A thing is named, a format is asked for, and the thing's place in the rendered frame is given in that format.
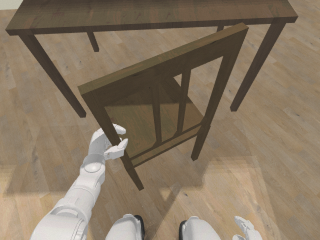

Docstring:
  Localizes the robot right thigh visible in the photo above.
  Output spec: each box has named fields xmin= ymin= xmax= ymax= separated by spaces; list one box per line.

xmin=182 ymin=219 xmax=221 ymax=240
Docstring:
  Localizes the chair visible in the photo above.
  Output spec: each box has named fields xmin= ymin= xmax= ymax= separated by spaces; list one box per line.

xmin=78 ymin=22 xmax=249 ymax=191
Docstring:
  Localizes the table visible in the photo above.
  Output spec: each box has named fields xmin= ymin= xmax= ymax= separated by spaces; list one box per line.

xmin=5 ymin=0 xmax=298 ymax=118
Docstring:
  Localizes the left robot upper arm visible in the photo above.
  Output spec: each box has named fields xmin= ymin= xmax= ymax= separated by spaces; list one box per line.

xmin=32 ymin=214 xmax=88 ymax=240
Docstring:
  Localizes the left robot forearm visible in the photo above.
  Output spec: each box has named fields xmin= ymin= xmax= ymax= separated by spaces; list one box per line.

xmin=29 ymin=153 xmax=106 ymax=240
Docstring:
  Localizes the robot left shin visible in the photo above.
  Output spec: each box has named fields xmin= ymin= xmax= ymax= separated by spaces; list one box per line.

xmin=123 ymin=214 xmax=136 ymax=219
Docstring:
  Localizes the right robot hand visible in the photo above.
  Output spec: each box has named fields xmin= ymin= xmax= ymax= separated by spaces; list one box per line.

xmin=232 ymin=216 xmax=263 ymax=240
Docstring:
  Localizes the left robot hand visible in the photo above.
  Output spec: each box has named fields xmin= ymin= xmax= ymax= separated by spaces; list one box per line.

xmin=88 ymin=124 xmax=128 ymax=161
